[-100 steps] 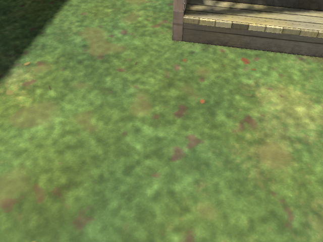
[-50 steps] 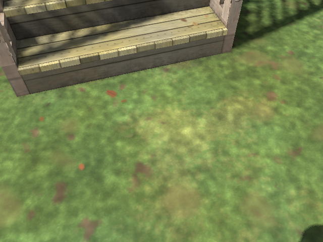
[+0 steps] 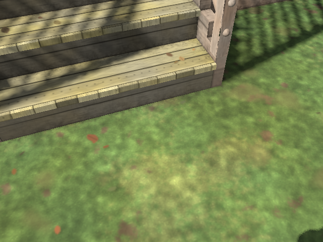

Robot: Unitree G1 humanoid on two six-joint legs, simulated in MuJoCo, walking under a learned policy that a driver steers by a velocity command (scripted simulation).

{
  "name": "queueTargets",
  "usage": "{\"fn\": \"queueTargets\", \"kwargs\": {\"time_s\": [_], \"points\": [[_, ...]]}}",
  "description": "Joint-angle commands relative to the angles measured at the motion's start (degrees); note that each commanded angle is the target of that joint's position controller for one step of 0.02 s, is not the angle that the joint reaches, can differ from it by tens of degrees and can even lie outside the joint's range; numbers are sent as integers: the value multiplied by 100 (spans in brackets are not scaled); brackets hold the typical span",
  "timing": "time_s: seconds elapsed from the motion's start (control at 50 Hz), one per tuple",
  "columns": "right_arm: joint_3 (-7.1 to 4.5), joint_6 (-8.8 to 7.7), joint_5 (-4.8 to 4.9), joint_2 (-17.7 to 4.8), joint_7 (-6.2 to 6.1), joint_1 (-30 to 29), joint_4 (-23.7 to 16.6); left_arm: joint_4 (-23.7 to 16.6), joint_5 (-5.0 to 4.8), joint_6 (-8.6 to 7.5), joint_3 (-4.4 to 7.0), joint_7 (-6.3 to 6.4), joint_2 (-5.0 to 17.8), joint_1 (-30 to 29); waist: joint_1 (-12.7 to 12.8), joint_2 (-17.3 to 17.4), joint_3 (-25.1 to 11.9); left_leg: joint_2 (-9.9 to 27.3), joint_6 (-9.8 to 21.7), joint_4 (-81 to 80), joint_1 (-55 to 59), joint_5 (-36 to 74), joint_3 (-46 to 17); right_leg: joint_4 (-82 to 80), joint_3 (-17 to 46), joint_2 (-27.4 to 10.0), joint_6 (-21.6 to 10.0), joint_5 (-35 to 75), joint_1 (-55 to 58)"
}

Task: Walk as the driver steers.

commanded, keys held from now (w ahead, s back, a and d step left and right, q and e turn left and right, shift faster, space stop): no key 0.18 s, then w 0.82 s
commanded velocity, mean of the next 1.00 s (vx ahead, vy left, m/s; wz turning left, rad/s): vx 0.30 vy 0.00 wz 0.00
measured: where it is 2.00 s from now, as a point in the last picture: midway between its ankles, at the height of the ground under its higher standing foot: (151, 177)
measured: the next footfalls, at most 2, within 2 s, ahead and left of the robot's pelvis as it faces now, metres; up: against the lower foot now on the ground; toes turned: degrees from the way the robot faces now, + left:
left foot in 0.84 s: +0.37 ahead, +0.20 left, +0.00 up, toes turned +4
right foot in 1.48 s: +0.71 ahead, -0.04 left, +0.00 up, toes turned -2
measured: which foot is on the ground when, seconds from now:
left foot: down 0.00-0.52, up 0.54-0.82, down 0.84-1.00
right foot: down 0.00-0.84, up 0.86-1.00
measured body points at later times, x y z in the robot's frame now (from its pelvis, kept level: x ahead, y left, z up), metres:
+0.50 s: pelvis +0.07 +0.00 -0.02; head +0.08 +0.00 +0.43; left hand +0.09 +0.25 -0.17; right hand +0.04 -0.24 -0.17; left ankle -0.03 +0.13 -0.73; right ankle +0.03 -0.11 -0.73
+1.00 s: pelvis +0.28 +0.11 +0.00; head +0.29 +0.13 +0.45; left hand +0.34 +0.38 -0.15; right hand +0.33 -0.15 -0.13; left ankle +0.33 +0.20 -0.73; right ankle +0.22 -0.05 -0.63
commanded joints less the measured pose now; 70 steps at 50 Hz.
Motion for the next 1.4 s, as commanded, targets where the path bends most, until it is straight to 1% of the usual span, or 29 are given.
{"fn": "queueTargets", "kwargs": {"time_s": [0.02, 0.18, 0.2, 0.24, 0.3, 0.42, 0.46, 0.5, 0.52, 0.54, 0.56, 0.6, 0.66, 0.7, 0.72, 0.76, 0.8, 0.82, 0.84, 0.86, 0.88, 0.9, 0.94, 0.96, 1.0, 1.06, 1.24, 1.34, 1.4], "points": [[-106, -18, 4, -591, -21, 270, -83, -116, -15, -22, 96, 34, 504, 36, -10, -31, -211, 130, 154, -561, -391, 1067, -119, -298, 266, -248, -219, 1284, 664], [-88, 16, -3, -486, -36, 351, 79, 143, -29, 39, 98, 66, 502, -41, 10, 3, -84, 71, 125, -635, -346, 1025, -56, -343, 273, -256, -200, 1211, 701], [-84, 26, 5, -437, -39, 499, 169, 237, -33, 49, 91, 66, 456, 59, 2, 5, -205, 9, 153, -662, -288, 399, 12, -348, 198, -182, -214, 527, 744], [-138, 39, 74, -562, -60, 496, 162, 305, -108, 62, 152, 73, 583, 120, 40, 85, 153, -32, 387, -615, -627, -1383, -31, -304, 142, -52, -332, -1817, 327], [-140, -142, 150, -527, -64, 559, 52, 253, -169, -147, 149, 40, 542, 67, 12, -2, 747, 200, 663, -620, -1018, -2233, -396, -419, 530, -277, -540, -2730, -260], [-160, -494, 223, -522, 87, 908, -13, 235, -230, -574, 119, -148, 388, 254, 22, 228, 574, 403, 1001, -382, -714, -1529, -917, 69, 674, -265, -750, -1924, -403], [-162, -578, 240, -518, 127, 1091, -28, 239, -237, -704, 125, -209, 440, 394, 28, 278, 426, 418, 1030, 8, -387, -393, -1008, 430, 648, -198, -804, -992, -523], [-146, -656, 156, -435, 203, 841, -179, 456, -244, -811, 217, -272, 639, 1165, 364, -115, -125, -19, 713, 1305, -1060, 1651, -418, 494, 1026, -345, -1056, 725, 750], [-90, -718, 105, -277, 262, 207, -434, 756, -193, -786, 348, -289, 999, 2310, 936, -805, -539, -442, 338, 2967, -2615, 2431, 120, -248, 2304, -944, -1552, 952, 2508], [-88, -749, 180, -322, 266, -265, -656, 839, -94, -730, 316, -293, 1057, 2762, 1176, -1710, -562, -545, 270, 4617, -3970, -964, -89, -1223, 4068, -2206, -2127, 1501, 3206], [-140, -749, 295, -538, 297, -816, -920, 754, -74, -720, 158, -252, 733, 2247, 913, -1061, -27, -67, 462, 5254, -4911, -1501, -492, -1045, 4081, -2382, -2034, 1173, 3147], [-79, -716, 335, -316, 336, -1087, -1170, 669, -52, -642, -2, -185, 485, 1876, 599, -326, 402, 447, 581, 5181, -5423, -1169, -516, -1285, 3154, -2249, -1608, 898, 2686], [-93, -560, 180, -303, 319, -533, -1140, 281, -38, -458, -87, -43, 524, 670, -49, -343, 680, 739, 277, 3120, -3517, 173, -312, -2154, 1554, -1479, -949, 278, 519], [-105, -491, 104, -332, 337, -552, -1110, 175, -80, -466, 36, 23, 968, 560, -75, -555, 401, 334, 103, 1591, -1461, 1366, 173, -2351, 536, -853, -678, 242, -541], [-135, -441, 124, -404, 326, -679, -1151, 253, -128, -506, 100, 27, 1150, 833, -28, -615, 331, 203, 46, 1392, -1085, 1566, 289, -2498, 556, -982, -726, 42, -506], [-195, -364, 172, -565, 303, -807, -1221, 348, -225, -516, 149, 20, 1180, 999, -78, -580, 444, 215, 111, 806, -1120, 1565, 195, -2334, 607, -1234, -693, 11, 102], [-346, -358, 156, -801, 295, -417, -1115, 383, -162, -446, 147, -1, 1070, 1048, -347, -490, 259, 53, 311, 639, -722, 1209, 340, -1478, 474, -1313, -517, 1111, 584], [-488, -359, 168, -992, 297, 369, -864, 387, -85, -389, 109, -16, 924, 1067, -706, -426, -164, -134, 450, 688, 98, 987, 491, -400, 262, -1129, -393, 1974, 554], [-616, -354, 166, -1303, 299, 1304, -614, 324, 13, -339, 24, -22, 658, 1125, -1078, 85, -672, 292, 665, 606, 1248, 616, -117, 1407, -53, -799, -154, 1805, -147], [-658, -370, 55, -1906, 342, 1680, -494, 148, 40, -414, -175, -34, -206, 1716, -611, 2191, -1267, 1668, 1444, -796, 2293, -974, -3129, 3855, -82, 229, 109, -1361, -1700], [-538, -441, 64, -1604, 406, 1541, -550, 145, -142, -579, -129, -77, 10, 1793, -497, 2199, -1531, 2073, 1685, -2143, 2257, -2066, -5122, 5053, 815, 316, -23, -1857, -2316], [-432, -514, 88, -1274, 439, 890, -657, -29, -312, -669, -37, -122, 427, 1294, -350, 1547, -796, 2091, 1450, -2120, 1693, -2159, -4585, 5387, 776, -67, -215, -1363, -2870], [-337, -580, -31, -1001, 472, -57, -820, -278, -176, -656, 47, -44, 735, 476, -119, 425, -404, 1638, 1132, -1876, 272, -781, -2811, 4731, 626, -725, -429, -239, -2392], [-294, -592, -92, -857, 472, -266, -819, -264, -117, -570, 95, -23, 733, 564, 82, 498, -403, 1356, 1040, -1957, -116, -377, -2235, 4375, 663, -909, -470, 18, -2026], [-251, -600, -69, -703, 427, -133, -682, -189, -130, -426, 116, -43, 629, 774, 215, 655, -352, 1153, 1129, -2214, -340, 30, -1685, 3910, 606, -975, -444, 155, -1724], [-288, -606, -32, -896, 302, 304, -522, -332, -73, -358, 155, -27, 636, 248, 150, 243, -67, 1193, 1266, -2482, -102, 486, -1385, 3127, 540, -982, -282, 671, -2357], [-272, -458, 34, -923, 113, 1123, -302, -734, -80, -451, 160, -158, 519, -1248, -289, 296, 269, 1104, 1147, -2653, 760, 1168, -609, 975, 235, -746, 54, 2174, -2895], [-316, -298, 44, -985, 98, 1490, -134, -1025, -140, -556, 57, -330, 432, -1974, -519, 334, 543, 1268, 1153, -2354, 1570, 1647, -409, 178, 58, -594, -13, 1753, -2940], [-377, -232, 82, -1092, 91, 1411, -126, -1116, -162, -617, 50, -435, 525, -1955, -375, 504, 479, 1422, 1059, -1929, 1880, 2525, -379, -152, -45, -454, -223, 1161, -2486]]}}
Velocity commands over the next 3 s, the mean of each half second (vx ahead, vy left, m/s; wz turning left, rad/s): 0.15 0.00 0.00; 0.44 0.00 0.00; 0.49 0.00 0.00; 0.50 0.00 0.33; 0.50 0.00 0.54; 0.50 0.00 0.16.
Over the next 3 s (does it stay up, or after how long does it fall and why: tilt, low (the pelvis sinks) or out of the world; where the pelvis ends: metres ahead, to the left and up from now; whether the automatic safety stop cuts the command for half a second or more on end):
stays up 1.22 0.20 0.10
